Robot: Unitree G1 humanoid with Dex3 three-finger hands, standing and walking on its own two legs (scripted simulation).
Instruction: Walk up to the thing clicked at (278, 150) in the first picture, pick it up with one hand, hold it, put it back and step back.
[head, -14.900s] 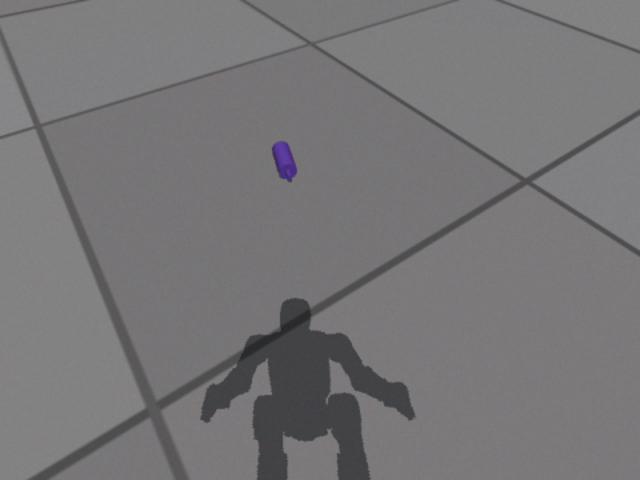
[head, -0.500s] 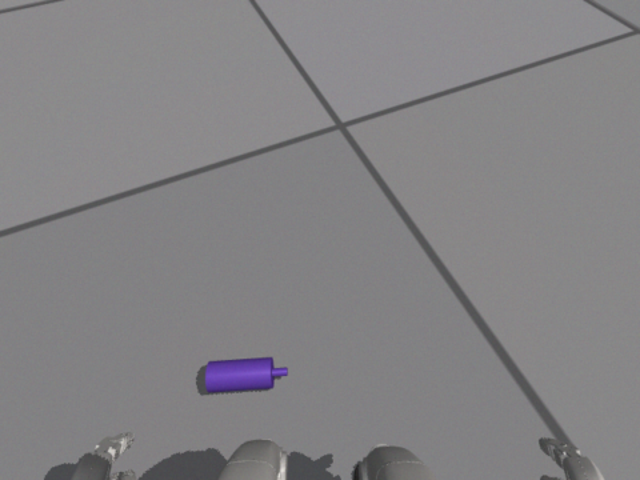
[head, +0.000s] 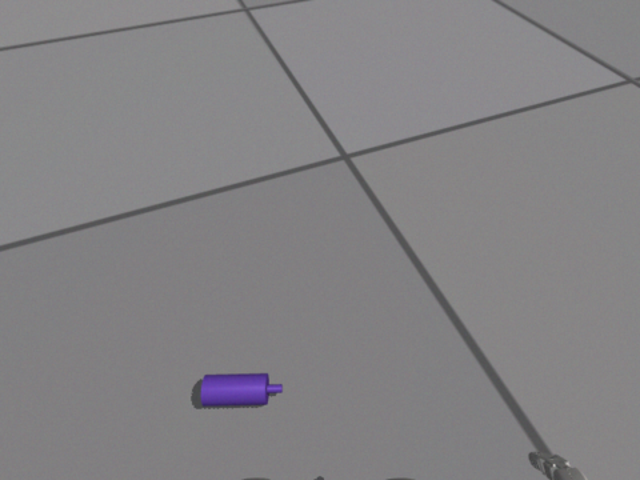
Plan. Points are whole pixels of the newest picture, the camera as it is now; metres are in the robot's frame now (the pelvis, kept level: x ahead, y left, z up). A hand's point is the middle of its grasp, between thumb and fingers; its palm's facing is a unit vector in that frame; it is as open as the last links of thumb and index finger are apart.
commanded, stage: walk up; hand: left
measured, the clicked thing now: (243, 389) +0.44 +0.24 -0.72
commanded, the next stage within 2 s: stand in 1.00 s
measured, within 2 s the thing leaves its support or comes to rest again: neither
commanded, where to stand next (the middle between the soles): +0.07 +0.02 m, yaw +1 degrees
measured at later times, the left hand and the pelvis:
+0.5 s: hand out of the picture +0.09 +0.26 -0.14, palm faces +0.00 -0.95 -0.33, open 7.4 cm; pelvis +0.00 +0.01 +0.02, yaw +0 degrees
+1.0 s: hand out of the picture +0.09 +0.26 -0.13, palm faces +0.02 -0.93 -0.36, open 7.4 cm; pelvis +0.01 +0.00 +0.02, yaw +1 degrees
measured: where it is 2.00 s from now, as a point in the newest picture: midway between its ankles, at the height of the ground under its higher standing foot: outside the picture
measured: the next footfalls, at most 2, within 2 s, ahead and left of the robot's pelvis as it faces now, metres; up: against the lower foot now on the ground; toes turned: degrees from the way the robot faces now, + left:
none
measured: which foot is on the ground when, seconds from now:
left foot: down 0.00-1.00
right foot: down 0.00-1.00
